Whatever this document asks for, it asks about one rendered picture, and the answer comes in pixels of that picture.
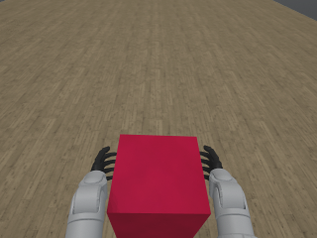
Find right robot hand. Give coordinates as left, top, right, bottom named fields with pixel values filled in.
left=199, top=145, right=223, bottom=180

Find carton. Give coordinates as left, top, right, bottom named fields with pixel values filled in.
left=106, top=134, right=211, bottom=238

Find left robot hand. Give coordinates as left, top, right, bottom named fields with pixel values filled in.
left=91, top=146, right=117, bottom=181

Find robot right forearm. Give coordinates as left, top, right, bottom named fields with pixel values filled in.
left=209, top=168, right=258, bottom=238

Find robot left forearm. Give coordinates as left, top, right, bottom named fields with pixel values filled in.
left=64, top=171, right=108, bottom=238

